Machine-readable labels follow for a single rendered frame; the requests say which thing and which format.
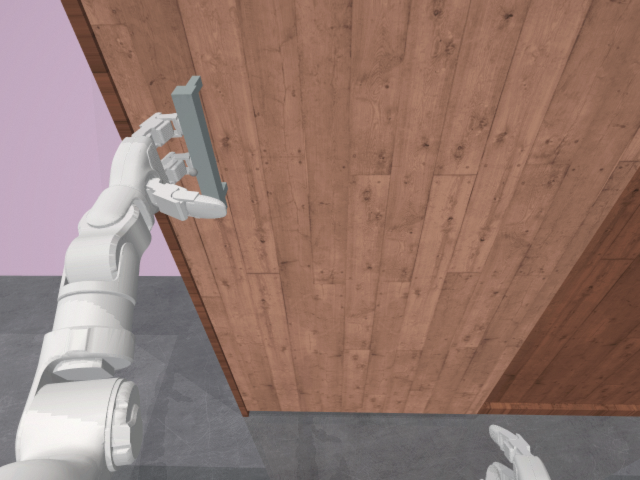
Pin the robot left hand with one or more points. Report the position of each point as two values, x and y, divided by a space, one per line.
136 164

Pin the left robot upper arm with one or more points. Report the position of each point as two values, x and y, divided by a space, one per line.
82 430

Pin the wardrobe door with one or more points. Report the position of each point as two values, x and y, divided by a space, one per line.
409 181
585 347

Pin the robot left forearm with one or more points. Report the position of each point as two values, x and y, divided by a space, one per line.
91 335

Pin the handle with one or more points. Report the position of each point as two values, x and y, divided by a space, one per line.
193 124

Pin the robot right hand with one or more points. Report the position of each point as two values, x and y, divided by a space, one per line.
517 450

